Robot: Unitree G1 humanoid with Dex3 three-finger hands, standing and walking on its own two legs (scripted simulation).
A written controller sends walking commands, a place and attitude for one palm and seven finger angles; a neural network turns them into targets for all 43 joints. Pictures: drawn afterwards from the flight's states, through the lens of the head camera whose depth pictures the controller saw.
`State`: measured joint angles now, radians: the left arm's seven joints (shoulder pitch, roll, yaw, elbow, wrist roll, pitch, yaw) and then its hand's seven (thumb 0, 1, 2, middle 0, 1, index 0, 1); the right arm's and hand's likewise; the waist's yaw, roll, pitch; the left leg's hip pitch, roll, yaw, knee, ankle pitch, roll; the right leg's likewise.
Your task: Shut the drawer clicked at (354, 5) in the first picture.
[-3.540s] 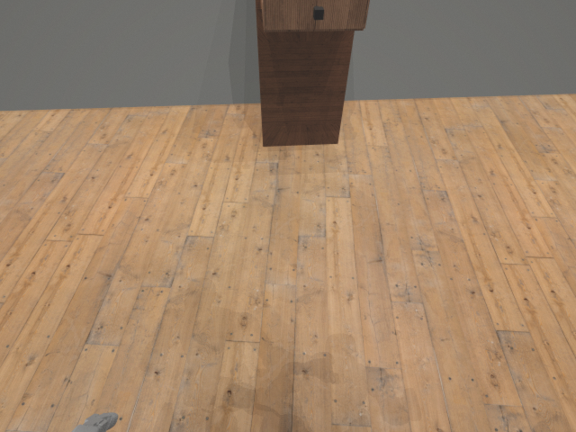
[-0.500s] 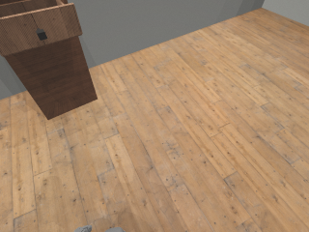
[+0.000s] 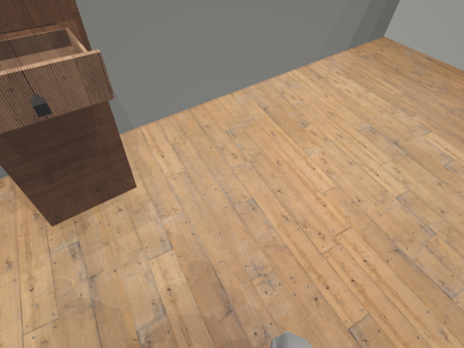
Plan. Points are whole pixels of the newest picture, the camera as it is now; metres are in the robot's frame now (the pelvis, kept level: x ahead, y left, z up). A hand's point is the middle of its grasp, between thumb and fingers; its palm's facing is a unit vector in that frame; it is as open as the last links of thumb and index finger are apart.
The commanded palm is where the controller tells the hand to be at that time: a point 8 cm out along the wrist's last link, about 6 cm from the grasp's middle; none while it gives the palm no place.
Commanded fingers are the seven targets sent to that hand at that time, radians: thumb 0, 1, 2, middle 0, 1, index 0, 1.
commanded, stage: walk to a spot facing it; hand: left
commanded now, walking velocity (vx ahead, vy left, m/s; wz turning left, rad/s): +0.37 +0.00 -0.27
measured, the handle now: (39, 103) +0.64 +0.55 +0.02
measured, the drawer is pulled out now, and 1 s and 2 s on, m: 0.24 0.24 0.24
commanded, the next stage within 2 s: turn to face it in 0.30 s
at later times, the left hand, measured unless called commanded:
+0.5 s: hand (179, 296) +0.26 +0.13 -0.18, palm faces +0.03 -0.98 -0.17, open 7.3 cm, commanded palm none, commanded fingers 0.00 0.90 0.90 -0.20 -0.30 -0.20 -0.30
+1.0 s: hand (154, 248) +0.36 +0.21 -0.17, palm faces +0.28 -0.93 -0.25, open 7.4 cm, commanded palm none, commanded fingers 0.00 0.90 0.90 -0.20 -0.30 -0.20 -0.30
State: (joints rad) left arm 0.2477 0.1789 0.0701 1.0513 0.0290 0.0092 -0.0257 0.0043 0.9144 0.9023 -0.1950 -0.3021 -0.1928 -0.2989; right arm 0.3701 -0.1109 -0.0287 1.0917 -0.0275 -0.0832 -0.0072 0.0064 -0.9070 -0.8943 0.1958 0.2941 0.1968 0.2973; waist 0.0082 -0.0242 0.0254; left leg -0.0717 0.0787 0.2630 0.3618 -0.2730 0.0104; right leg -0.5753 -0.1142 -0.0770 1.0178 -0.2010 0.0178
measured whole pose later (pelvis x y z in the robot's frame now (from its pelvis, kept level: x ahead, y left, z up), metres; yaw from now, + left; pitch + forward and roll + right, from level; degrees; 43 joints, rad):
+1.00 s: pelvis +0.30 -0.02 -0.01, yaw +14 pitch +1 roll -2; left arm 0.14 0.23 0.08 0.91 0.01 0.04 0.02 0.00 0.91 0.90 -0.20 -0.30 -0.19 -0.30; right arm 0.21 -0.20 -0.06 0.94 -0.03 0.03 0.01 0.01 -0.91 -0.89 0.20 0.29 0.20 0.30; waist -0.03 0.02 0.05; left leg -0.37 -0.04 0.00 0.47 -0.12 0.07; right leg -0.45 -0.07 -0.01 0.92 -0.41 0.09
